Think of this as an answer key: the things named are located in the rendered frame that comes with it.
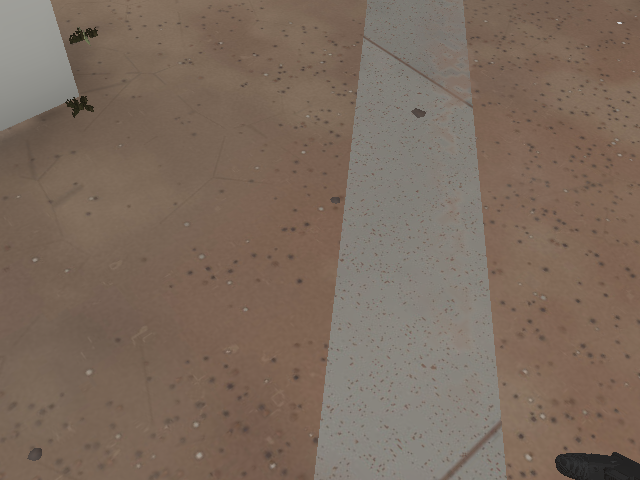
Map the right robot hand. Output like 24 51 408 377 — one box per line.
555 452 640 480

